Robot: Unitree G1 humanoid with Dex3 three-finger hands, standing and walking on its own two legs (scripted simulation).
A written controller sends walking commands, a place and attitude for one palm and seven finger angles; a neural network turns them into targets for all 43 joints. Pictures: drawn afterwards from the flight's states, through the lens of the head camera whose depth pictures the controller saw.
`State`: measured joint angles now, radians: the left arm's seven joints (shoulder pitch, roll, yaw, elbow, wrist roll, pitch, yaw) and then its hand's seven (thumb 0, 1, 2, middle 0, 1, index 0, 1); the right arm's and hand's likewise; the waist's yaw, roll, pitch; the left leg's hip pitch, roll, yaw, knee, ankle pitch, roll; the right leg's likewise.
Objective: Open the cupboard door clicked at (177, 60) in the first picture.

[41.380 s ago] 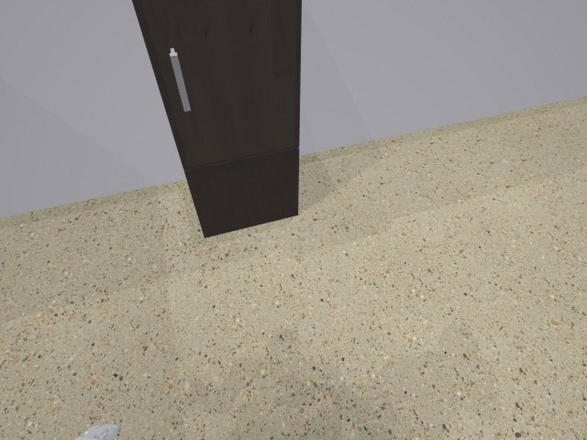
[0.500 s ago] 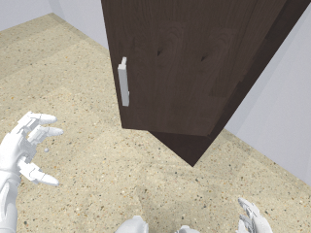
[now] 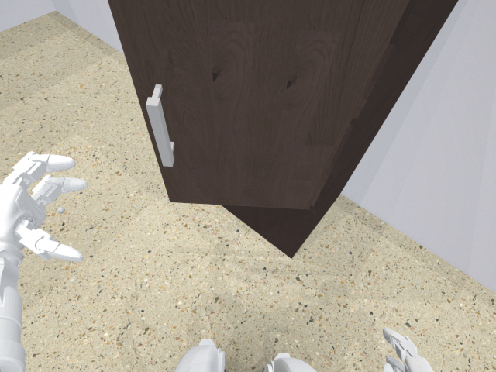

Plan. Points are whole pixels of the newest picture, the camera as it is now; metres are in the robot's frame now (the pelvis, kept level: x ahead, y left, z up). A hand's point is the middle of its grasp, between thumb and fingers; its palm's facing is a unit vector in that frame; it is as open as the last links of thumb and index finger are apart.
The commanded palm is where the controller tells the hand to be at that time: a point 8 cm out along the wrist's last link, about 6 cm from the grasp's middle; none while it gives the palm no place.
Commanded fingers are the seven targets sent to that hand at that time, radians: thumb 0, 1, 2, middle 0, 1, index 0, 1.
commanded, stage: move the hooked fingers beside the handle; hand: left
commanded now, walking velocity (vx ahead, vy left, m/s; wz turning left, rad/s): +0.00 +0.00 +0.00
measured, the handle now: (163, 128) +0.52 +0.18 +0.04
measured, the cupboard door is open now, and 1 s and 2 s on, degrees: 37 37 37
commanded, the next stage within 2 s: slide the fingers in behind the handle in 1.96 s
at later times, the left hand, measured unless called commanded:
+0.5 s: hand (91, 179) +0.40 +0.27 +0.05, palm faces -0.02 -1.00 -0.02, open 14.0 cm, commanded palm +0.38 +0.31 +0.05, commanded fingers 0.00 -0.50 0.30 -0.30 -1.20 -0.30 -1.20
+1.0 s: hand (112, 157) +0.45 +0.25 +0.04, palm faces -0.01 -1.00 -0.01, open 14.0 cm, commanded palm +0.44 +0.29 +0.04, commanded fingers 0.00 -0.50 0.30 -0.30 -1.20 -0.30 -1.20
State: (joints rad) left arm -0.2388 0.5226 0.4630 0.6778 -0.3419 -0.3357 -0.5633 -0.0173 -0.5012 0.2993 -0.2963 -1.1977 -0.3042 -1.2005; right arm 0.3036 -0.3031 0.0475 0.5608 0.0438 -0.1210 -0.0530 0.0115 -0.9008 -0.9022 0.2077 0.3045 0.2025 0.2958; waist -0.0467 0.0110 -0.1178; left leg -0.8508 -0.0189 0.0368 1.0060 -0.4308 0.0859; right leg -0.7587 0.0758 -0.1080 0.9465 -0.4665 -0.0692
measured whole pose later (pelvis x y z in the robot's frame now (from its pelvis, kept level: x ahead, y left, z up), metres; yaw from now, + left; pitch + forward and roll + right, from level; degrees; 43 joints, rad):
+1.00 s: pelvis +0.00 +0.02 -0.01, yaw -1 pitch +20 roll -4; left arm -0.67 0.51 0.38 1.04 -0.20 -0.44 -0.39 -0.02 -0.50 0.30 -0.30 -1.20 -0.30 -1.20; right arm 0.35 -0.29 0.04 0.62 0.02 0.03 -0.02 0.01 -0.90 -0.90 0.21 0.30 0.20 0.30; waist -0.11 0.01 -0.13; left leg -0.97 -0.02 0.04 1.07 -0.45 0.10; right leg -0.87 0.07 -0.11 1.00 -0.48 -0.05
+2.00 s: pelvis +0.01 +0.01 -0.02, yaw -2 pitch +22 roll -5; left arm -0.73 0.55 0.41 1.08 -0.17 -0.44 -0.36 -0.02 -0.50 0.30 -0.30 -1.20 -0.30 -1.20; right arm 0.34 -0.28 0.05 0.60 0.02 0.09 -0.01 0.00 -0.90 -0.90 0.21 0.30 0.20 0.30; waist -0.13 0.02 -0.13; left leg -1.01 0.00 0.05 1.10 -0.48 0.10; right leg -0.92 0.09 -0.10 1.02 -0.50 -0.06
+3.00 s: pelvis +0.01 +0.00 -0.02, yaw -1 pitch +21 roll -4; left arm -0.72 0.39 0.30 1.08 -0.15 -0.48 -0.19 -0.02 -0.50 0.30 -0.30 -1.20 -0.30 -1.21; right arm 0.36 -0.27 0.04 0.62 0.01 0.09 0.02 0.01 -0.90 -0.90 0.21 0.30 0.20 0.30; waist -0.13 0.03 -0.14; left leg -0.99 -0.01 0.05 1.09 -0.47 0.09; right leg -0.90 0.08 -0.10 1.03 -0.50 -0.07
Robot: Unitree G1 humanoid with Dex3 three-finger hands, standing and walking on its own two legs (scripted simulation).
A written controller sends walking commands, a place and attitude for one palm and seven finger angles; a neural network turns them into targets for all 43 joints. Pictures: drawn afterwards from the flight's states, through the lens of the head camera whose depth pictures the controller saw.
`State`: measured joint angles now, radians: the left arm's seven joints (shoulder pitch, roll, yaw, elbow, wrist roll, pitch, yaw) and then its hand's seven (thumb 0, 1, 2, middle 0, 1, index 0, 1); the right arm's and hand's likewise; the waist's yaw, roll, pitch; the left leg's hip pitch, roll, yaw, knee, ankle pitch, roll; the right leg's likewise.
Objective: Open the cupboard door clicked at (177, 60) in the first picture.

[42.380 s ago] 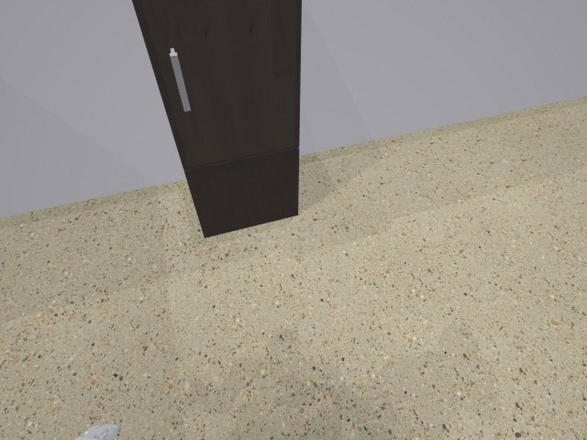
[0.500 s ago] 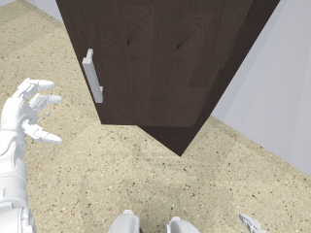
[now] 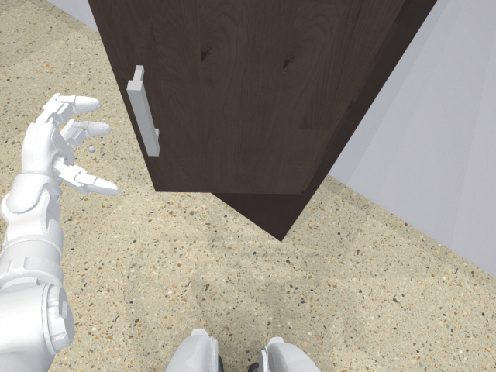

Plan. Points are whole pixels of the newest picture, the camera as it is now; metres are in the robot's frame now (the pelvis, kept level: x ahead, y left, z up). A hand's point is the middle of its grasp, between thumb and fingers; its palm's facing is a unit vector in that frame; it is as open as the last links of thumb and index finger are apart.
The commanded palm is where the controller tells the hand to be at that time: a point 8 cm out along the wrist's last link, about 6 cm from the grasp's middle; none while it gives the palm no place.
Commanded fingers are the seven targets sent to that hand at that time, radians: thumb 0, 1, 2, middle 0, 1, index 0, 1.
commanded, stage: move the hooked fingers beside the handle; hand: left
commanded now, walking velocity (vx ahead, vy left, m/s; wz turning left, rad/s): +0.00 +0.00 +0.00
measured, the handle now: (147, 114) +0.52 +0.17 +0.05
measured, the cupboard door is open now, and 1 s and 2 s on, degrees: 37 37 37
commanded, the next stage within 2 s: slide the fingers in behind the handle in 0.96 s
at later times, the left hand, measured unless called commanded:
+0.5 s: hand (100, 140) +0.47 +0.24 +0.05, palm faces +0.03 -1.00 -0.01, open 14.0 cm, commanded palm +0.45 +0.27 +0.05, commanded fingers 0.00 -0.50 0.30 -0.30 -1.20 -0.30 -1.20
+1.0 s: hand (104, 136) +0.47 +0.23 +0.05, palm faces +0.02 -1.00 -0.01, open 14.0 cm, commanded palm +0.45 +0.27 +0.05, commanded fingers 0.00 -0.50 0.30 -0.30 -1.20 -0.30 -1.20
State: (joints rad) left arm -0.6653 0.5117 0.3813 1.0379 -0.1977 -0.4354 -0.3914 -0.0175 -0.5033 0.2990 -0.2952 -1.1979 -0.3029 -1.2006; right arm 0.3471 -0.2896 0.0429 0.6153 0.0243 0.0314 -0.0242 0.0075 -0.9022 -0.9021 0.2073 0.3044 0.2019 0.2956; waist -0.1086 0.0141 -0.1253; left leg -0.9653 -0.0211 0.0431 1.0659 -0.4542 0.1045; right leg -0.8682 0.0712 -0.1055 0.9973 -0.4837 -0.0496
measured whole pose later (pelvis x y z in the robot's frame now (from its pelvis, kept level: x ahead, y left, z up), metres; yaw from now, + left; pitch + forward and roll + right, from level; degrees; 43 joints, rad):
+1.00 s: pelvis +0.01 +0.00 -0.01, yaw -1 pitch +22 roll -5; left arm -0.73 0.55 0.41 1.08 -0.17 -0.44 -0.36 -0.02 -0.50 0.30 -0.30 -1.20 -0.30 -1.20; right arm 0.34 -0.28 0.05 0.60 0.02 0.09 -0.01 0.00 -0.90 -0.90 0.21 0.30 0.20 0.30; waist -0.13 0.02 -0.13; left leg -1.01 0.00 0.05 1.10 -0.48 0.10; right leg -0.92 0.09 -0.10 1.02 -0.50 -0.06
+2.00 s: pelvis +0.00 -0.01 +0.00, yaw -1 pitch +21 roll -4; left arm -0.72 0.39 0.30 1.08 -0.15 -0.48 -0.19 -0.02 -0.50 0.30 -0.30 -1.20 -0.30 -1.21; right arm 0.36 -0.27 0.04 0.62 0.01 0.09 0.02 0.01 -0.90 -0.90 0.21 0.30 0.20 0.30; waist -0.13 0.03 -0.14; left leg -0.99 -0.01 0.05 1.09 -0.47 0.09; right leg -0.90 0.08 -0.10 1.03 -0.50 -0.07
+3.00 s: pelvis +0.01 -0.03 +0.00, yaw +0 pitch +20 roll -2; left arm -0.67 0.34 0.27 1.04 -0.15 -0.50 -0.16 -0.02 -0.25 0.41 -0.30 -1.22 -0.29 -1.23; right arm 0.34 -0.26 0.02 0.62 0.01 0.08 0.03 0.01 -0.90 -0.90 0.20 0.30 0.20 0.30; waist -0.11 0.02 -0.15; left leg -0.96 -0.01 0.04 1.08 -0.47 0.07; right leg -0.88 0.08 -0.10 1.04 -0.51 -0.09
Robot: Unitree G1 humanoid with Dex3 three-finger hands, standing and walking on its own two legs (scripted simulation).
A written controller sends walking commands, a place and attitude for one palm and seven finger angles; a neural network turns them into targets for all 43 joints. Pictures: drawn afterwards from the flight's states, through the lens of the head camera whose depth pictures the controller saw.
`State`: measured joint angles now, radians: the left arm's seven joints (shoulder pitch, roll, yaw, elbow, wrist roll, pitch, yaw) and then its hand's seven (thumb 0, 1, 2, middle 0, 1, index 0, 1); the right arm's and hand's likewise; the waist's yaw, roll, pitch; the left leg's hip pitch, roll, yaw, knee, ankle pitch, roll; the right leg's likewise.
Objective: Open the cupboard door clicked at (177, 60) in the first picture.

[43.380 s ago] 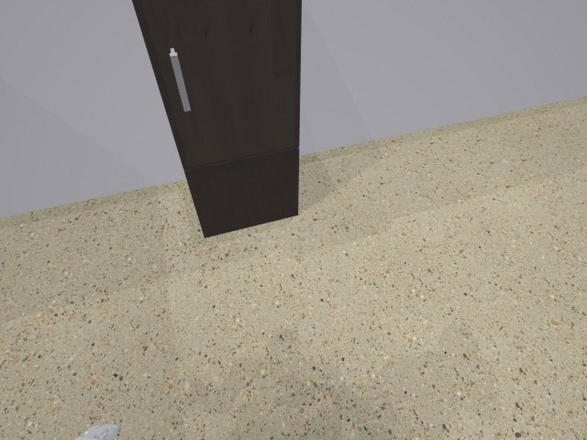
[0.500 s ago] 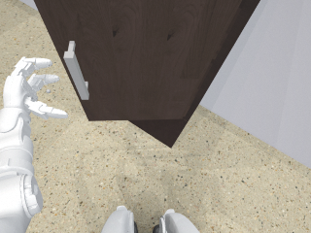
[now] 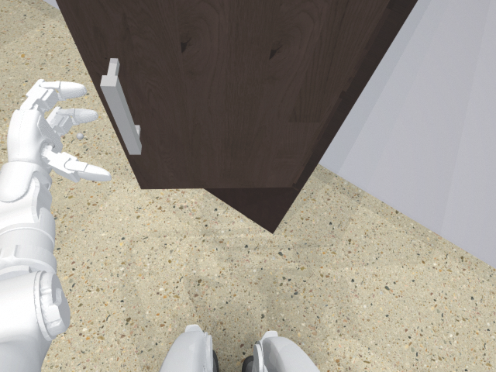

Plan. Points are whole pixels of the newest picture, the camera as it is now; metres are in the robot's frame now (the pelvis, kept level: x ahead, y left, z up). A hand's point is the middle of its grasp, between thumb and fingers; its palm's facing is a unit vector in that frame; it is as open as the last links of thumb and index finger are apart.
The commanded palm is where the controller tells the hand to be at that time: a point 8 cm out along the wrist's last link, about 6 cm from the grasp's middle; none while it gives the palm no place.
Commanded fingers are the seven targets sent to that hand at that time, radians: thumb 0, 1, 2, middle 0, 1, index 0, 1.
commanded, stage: slide the fingers in behind the handle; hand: left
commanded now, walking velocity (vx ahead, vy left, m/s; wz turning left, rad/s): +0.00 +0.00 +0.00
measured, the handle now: (125, 111) +0.51 +0.19 +0.06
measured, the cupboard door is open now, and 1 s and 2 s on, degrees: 37 37 37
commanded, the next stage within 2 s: close the thumb around the handle in 1.66 s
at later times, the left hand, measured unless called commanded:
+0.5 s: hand (98, 142) +0.45 +0.22 +0.05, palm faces +0.02 -1.00 +0.00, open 14.0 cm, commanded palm +0.43 +0.25 +0.06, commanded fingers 0.00 -0.50 0.30 -0.30 -1.20 -0.30 -1.20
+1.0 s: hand (125, 140) +0.46 +0.18 +0.05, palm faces +0.04 -1.00 +0.00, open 14.0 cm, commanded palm +0.43 +0.22 +0.06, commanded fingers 0.00 -0.50 0.30 -0.30 -1.20 -0.30 -1.20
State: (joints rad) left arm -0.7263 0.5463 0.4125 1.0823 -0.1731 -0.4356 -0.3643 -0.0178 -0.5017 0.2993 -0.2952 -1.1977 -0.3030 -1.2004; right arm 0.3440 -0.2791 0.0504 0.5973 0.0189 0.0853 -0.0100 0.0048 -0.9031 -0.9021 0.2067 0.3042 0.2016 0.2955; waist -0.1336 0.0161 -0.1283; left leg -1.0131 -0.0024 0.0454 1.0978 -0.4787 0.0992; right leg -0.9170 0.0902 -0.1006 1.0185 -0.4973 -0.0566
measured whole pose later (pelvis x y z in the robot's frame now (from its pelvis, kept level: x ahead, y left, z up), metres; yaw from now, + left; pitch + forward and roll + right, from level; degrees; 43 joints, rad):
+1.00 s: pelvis +0.00 -0.01 +0.00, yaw +1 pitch +21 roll -4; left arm -0.72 0.39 0.30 1.08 -0.15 -0.48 -0.19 -0.02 -0.50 0.30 -0.30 -1.20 -0.30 -1.21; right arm 0.36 -0.27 0.04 0.62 0.01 0.09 0.02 0.01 -0.90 -0.90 0.21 0.30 0.20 0.30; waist -0.13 0.03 -0.14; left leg -0.99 -0.01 0.05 1.09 -0.47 0.09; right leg -0.90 0.08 -0.10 1.03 -0.50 -0.07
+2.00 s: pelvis +0.00 -0.02 +0.00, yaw +1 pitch +20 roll -2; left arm -0.67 0.34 0.27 1.04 -0.15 -0.50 -0.16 -0.02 -0.25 0.41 -0.30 -1.22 -0.29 -1.23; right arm 0.34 -0.26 0.02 0.62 0.01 0.08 0.03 0.01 -0.90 -0.90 0.20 0.30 0.20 0.30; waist -0.11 0.02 -0.15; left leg -0.96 -0.01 0.04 1.08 -0.47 0.07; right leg -0.88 0.08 -0.10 1.04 -0.51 -0.09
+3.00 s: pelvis +0.01 -0.01 +0.01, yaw -1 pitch +18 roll -2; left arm -0.21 0.21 0.14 0.51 -0.21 -0.42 -0.12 0.00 0.73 0.75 -0.33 -1.33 -0.31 -1.32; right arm 0.34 -0.26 0.01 0.52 0.03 0.09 0.05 0.01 -0.90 -0.90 0.20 0.30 0.20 0.30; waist -0.07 0.03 -0.17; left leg -0.85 -0.01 0.09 1.01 -0.47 0.09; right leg -0.79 0.09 -0.04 0.98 -0.50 -0.06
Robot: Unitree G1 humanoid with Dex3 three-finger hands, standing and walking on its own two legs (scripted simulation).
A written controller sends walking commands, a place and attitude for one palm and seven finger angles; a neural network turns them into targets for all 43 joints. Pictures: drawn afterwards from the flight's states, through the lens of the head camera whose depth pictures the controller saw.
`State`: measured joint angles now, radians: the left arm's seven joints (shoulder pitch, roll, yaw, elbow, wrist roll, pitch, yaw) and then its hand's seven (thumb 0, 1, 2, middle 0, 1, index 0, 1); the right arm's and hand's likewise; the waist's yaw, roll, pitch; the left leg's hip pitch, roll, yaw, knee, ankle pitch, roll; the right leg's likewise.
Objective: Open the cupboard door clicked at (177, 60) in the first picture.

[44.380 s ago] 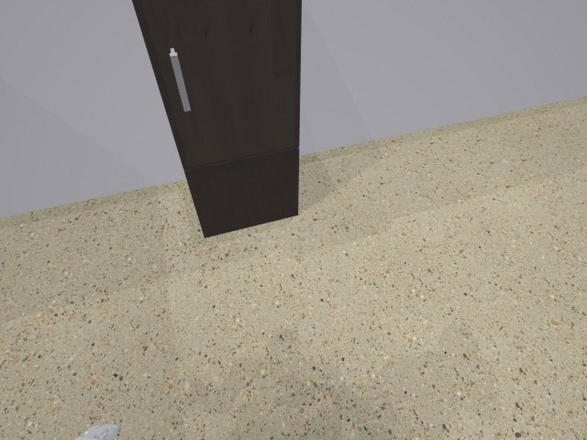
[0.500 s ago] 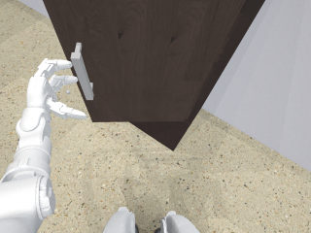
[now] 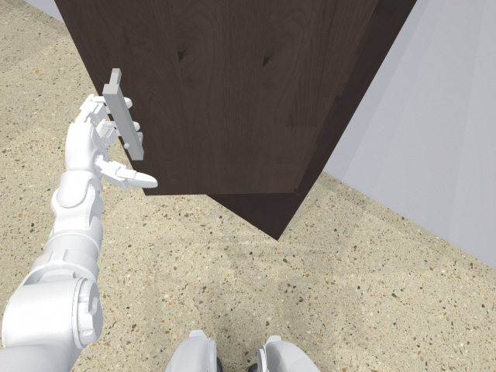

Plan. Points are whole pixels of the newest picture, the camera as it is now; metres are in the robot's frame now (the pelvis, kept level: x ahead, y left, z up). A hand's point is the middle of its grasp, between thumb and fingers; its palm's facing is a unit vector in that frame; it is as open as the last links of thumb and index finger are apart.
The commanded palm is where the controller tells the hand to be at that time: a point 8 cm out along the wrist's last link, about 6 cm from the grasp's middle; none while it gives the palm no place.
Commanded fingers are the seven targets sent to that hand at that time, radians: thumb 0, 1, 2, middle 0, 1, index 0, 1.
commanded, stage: slide the fingers in behind the handle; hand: left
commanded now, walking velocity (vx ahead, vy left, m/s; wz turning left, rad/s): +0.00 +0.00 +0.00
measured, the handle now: (127, 118) +0.51 +0.19 +0.06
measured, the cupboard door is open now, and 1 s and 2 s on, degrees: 37 37 50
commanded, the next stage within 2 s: close the thumb around the handle in 0.66 s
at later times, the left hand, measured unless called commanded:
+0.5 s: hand (140, 147) +0.46 +0.16 +0.05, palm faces +0.04 -1.00 -0.02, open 14.0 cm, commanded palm +0.43 +0.20 +0.06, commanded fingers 0.00 -0.50 0.30 -0.30 -1.20 -0.30 -1.20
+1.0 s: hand (139, 148) +0.45 +0.16 +0.06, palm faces +0.04 -1.00 -0.01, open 12.5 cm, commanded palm +0.42 +0.20 +0.06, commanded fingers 0.00 0.23 0.61 -0.35 -1.28 -0.35 -1.28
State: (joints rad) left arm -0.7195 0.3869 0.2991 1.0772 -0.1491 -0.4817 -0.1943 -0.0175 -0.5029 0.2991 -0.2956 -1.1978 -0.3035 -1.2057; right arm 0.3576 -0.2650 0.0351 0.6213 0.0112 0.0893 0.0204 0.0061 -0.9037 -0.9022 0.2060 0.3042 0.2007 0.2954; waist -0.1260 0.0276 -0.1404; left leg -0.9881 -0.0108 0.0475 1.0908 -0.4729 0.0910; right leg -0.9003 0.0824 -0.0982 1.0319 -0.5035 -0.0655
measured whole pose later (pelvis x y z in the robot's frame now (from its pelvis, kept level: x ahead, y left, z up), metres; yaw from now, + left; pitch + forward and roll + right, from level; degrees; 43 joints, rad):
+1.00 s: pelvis +0.00 -0.01 +0.00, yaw +0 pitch +20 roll -2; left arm -0.67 0.34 0.27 1.04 -0.15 -0.50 -0.16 -0.02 -0.25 0.41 -0.30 -1.22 -0.29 -1.23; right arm 0.34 -0.26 0.02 0.62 0.01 0.08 0.03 0.01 -0.90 -0.90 0.20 0.30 0.20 0.30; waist -0.11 0.02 -0.15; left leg -0.96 -0.01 0.04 1.08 -0.47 0.07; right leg -0.88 0.08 -0.10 1.04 -0.51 -0.09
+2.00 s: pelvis +0.01 +0.00 +0.01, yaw -1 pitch +18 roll -2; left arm -0.21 0.21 0.14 0.51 -0.21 -0.42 -0.12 0.00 0.73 0.75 -0.33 -1.33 -0.31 -1.32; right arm 0.34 -0.26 0.01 0.52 0.03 0.09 0.05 0.01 -0.90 -0.90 0.20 0.30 0.20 0.30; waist -0.07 0.03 -0.17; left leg -0.85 -0.01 0.09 1.01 -0.47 0.09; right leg -0.79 0.09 -0.04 0.98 -0.50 -0.06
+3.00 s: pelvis +0.01 -0.09 +0.00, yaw +5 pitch +14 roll +3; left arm 0.38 -0.08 -0.21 -0.03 0.05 -0.30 0.45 0.00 0.56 0.75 -0.35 -1.31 -0.39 -1.32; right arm 0.21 -0.20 0.03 0.51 -0.05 -0.02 0.03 0.01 -0.90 -0.90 0.20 0.30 0.20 0.30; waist 0.00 0.01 -0.20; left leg -0.81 -0.04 -0.03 1.04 -0.47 -0.02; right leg -0.74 0.07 -0.15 1.06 -0.57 -0.14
